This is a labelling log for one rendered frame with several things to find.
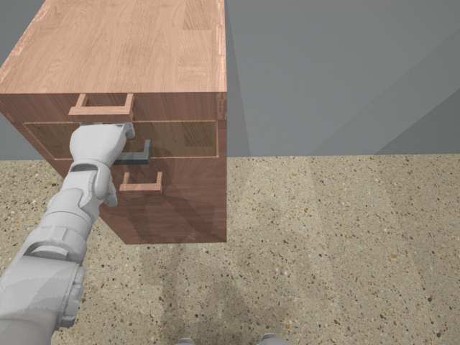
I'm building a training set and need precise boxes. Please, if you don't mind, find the left robot forearm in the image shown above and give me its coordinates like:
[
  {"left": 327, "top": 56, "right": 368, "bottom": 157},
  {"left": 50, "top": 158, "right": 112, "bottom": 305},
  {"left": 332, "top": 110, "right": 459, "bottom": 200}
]
[{"left": 0, "top": 159, "right": 111, "bottom": 295}]

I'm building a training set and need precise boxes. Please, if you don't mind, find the drawer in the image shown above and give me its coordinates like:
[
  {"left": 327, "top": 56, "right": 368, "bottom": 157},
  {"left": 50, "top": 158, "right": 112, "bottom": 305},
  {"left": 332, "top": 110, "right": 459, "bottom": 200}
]
[{"left": 24, "top": 120, "right": 217, "bottom": 159}]

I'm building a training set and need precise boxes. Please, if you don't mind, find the cabinet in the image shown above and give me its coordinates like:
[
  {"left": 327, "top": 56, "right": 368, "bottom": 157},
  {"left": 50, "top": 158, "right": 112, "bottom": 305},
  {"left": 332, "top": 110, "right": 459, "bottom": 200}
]
[{"left": 0, "top": 0, "right": 227, "bottom": 244}]

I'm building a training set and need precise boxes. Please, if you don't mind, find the robot left hand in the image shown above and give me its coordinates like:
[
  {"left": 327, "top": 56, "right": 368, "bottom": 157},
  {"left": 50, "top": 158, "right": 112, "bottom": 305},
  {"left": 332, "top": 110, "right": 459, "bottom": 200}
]
[{"left": 70, "top": 122, "right": 135, "bottom": 207}]

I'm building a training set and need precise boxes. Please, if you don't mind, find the left robot upper arm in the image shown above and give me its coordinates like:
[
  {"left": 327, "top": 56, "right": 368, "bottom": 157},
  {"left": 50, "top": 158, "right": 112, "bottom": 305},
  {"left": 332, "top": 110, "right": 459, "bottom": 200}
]
[{"left": 0, "top": 255, "right": 86, "bottom": 345}]

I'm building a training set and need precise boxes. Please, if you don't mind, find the robot right shin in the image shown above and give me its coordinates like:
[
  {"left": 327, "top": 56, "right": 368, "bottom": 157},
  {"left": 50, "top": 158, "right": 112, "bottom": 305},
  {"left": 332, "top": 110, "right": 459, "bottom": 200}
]
[{"left": 260, "top": 333, "right": 277, "bottom": 342}]

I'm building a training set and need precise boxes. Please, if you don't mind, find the handle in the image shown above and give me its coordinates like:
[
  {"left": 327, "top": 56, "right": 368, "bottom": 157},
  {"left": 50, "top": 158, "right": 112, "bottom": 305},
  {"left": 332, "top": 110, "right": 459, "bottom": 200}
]
[
  {"left": 119, "top": 183, "right": 162, "bottom": 194},
  {"left": 113, "top": 139, "right": 151, "bottom": 165},
  {"left": 68, "top": 106, "right": 134, "bottom": 123}
]

